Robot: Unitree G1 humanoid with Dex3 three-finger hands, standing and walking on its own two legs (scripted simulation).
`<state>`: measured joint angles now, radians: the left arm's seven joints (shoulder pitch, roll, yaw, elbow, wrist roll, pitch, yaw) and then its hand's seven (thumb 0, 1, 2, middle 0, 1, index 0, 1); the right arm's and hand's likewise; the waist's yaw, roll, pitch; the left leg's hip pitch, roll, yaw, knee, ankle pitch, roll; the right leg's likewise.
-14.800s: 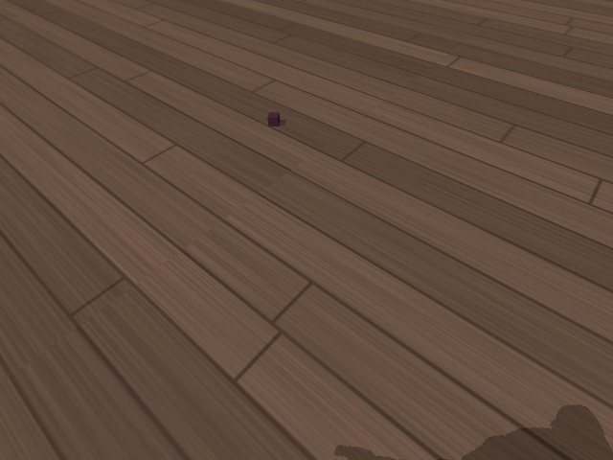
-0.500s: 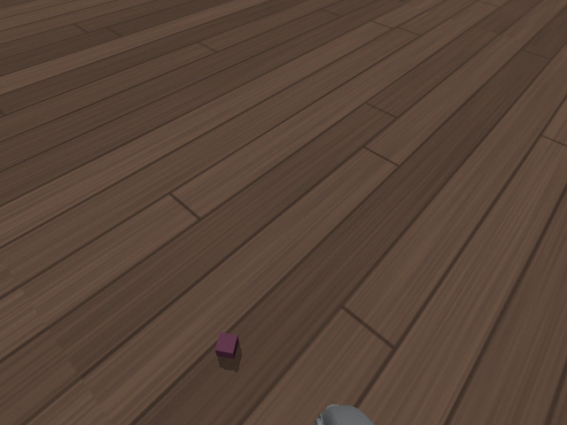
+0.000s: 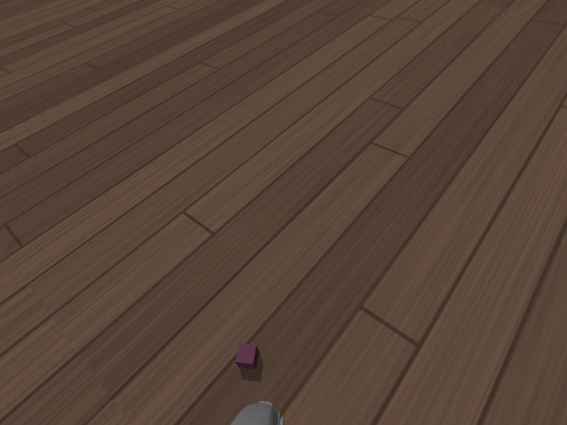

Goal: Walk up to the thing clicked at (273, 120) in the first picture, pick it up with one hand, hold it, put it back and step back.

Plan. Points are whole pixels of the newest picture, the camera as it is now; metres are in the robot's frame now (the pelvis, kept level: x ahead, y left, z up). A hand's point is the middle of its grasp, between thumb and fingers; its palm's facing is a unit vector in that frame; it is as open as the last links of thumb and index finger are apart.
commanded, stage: walk up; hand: left
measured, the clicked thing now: (247, 356) +0.45 +0.24 -0.73
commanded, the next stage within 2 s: none
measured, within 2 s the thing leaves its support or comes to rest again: neither
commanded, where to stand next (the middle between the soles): +0.06 +0.00 m, yaw +0 degrees
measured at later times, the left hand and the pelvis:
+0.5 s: hand out of the picture -0.02 +0.25 -0.14, palm faces +0.04 -0.93 -0.37, open 7.3 cm; pelvis -0.01 -0.03 +0.00, yaw +0 degrees
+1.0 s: hand out of the picture +0.07 +0.29 -0.13, palm faces +0.03 -0.86 -0.52, open 7.3 cm; pelvis -0.02 -0.01 -0.01, yaw +1 degrees
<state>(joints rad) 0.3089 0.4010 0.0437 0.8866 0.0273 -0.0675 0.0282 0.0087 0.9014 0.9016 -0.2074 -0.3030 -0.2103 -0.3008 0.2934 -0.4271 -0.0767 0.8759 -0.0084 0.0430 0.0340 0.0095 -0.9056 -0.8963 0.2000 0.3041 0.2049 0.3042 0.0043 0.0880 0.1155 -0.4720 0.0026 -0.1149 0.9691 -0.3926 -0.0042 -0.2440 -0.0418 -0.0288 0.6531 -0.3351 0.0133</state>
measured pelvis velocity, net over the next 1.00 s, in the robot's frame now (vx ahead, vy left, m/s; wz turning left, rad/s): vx -0.02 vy -0.01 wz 0.01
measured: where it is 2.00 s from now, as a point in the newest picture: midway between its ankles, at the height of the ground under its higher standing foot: outside the picture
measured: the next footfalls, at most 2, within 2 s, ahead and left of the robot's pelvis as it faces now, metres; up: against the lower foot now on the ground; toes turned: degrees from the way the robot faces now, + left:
left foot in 0.08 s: +0.09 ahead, +0.15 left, +0.00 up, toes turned +0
right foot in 0.38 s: +0.00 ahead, -0.12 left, +0.00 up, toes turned -3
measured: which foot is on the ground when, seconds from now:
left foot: up 0.00-0.06, down 0.08-0.40, up 0.42-0.76, down 0.78-1.00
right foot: down 0.00-0.10, up 0.12-0.36, down 0.38-0.82, up 0.84-1.00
